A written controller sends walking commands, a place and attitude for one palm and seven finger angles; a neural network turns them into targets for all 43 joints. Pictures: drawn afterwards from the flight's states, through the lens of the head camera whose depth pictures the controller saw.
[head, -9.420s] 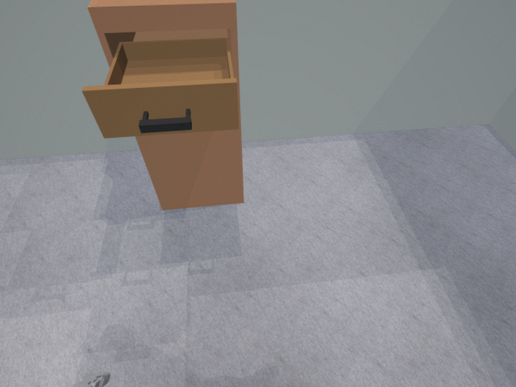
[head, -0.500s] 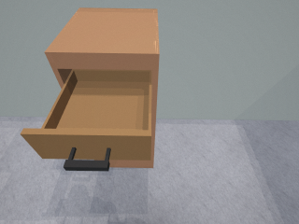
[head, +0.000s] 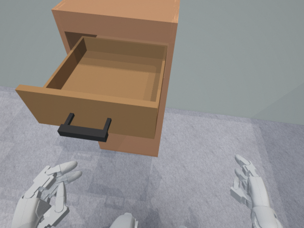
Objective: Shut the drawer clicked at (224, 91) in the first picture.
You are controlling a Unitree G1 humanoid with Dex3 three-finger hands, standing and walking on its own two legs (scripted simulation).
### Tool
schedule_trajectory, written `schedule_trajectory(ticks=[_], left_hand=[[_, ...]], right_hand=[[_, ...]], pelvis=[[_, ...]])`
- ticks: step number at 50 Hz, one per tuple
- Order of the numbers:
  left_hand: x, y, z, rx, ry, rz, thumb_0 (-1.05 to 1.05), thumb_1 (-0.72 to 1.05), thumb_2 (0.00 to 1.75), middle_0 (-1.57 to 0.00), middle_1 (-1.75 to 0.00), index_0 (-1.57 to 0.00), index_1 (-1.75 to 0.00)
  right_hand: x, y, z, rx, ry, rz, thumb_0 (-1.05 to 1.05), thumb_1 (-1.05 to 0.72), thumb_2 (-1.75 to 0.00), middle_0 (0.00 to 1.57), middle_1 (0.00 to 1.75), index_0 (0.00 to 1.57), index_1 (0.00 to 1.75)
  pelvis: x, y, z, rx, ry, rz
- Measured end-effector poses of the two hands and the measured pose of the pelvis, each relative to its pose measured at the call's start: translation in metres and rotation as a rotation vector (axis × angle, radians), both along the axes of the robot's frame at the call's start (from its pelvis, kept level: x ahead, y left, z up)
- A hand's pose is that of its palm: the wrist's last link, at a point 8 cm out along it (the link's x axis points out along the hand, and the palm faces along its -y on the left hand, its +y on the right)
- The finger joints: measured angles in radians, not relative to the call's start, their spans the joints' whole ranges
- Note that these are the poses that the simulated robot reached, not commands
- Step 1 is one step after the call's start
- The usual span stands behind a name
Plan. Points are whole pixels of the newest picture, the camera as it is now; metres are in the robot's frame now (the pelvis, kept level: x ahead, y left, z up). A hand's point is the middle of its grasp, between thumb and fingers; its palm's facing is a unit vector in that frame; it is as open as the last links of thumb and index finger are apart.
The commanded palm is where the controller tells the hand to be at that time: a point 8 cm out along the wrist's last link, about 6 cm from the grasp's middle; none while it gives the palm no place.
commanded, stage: raise the hand and make a fist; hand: left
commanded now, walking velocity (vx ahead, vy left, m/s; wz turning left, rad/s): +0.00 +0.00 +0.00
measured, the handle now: (86, 126) +0.34 +0.22 +0.07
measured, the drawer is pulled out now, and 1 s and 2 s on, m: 0.29 0.29 0.29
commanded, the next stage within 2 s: bring the fist close to the handle in 1.42 s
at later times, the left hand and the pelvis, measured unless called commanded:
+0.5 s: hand (67, 189) +0.17 +0.19 +0.10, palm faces +0.00 -1.00 -0.07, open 3.3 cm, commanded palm +0.13 +0.25 +0.12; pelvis +0.02 +0.00 +0.03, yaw -1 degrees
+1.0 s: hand (62, 176) +0.18 +0.18 +0.16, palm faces +0.02 -1.00 -0.07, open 3.2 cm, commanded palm +0.12 +0.23 +0.17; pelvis +0.02 +0.03 +0.04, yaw -1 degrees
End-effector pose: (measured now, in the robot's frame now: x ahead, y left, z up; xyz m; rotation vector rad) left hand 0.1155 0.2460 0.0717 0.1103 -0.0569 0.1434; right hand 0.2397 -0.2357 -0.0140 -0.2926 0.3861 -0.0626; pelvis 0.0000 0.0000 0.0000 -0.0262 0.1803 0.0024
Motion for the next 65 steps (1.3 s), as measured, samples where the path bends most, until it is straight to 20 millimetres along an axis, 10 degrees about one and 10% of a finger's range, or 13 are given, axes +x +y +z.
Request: schedule_trajectory(ticks=[9,20,28,46,65], left_hand=[[0.045,-0.022,-0.001,-0.059,0.135,-0.199,0.01,0.91,0.90,-0.69,-0.83,-0.69,-0.83],[0.048,0.011,0.032,-0.011,0.151,-0.053,0.01,0.91,0.90,-0.91,-1.07,-0.91,-1.07],[0.033,-0.003,0.040,-0.056,0.130,-0.150,0.02,0.91,0.90,-1.07,-1.24,-1.07,-1.24],[0.038,-0.011,0.085,-0.046,0.037,-0.143,0.01,0.90,0.90,-1.37,-1.56,-1.37,-1.56],[0.033,-0.026,0.096,-0.030,0.080,-0.124,0.01,0.90,0.90,-1.40,-1.60,-1.40,-1.60]], right_hand=[[-0.033,0.024,-0.041,0.155,0.132,-0.031,0.01,-0.90,-0.90,0.20,0.30,0.20,0.30],[-0.096,-0.022,-0.045,0.107,0.305,-0.245,0.02,-0.90,-0.90,0.20,0.30,0.20,0.30],[-0.073,-0.021,-0.016,0.054,0.165,-0.221,0.02,-0.90,-0.90,0.20,0.30,0.20,0.30],[-0.017,0.073,0.020,0.178,-0.013,0.015,0.01,-0.90,-0.90,0.20,0.30,0.20,0.30],[-0.041,0.038,0.011,0.149,0.052,-0.053,0.02,-0.90,-0.90,0.20,0.30,0.20,0.30]], pelvis=[[-0.003,-0.015,0.001,0.003,0.000,0.006],[0.016,-0.010,0.024,0.021,-0.028,-0.021],[0.017,0.006,0.030,0.011,-0.039,-0.022],[0.021,0.030,0.037,-0.006,-0.113,-0.009],[0.024,0.020,0.042,0.005,-0.133,-0.015]])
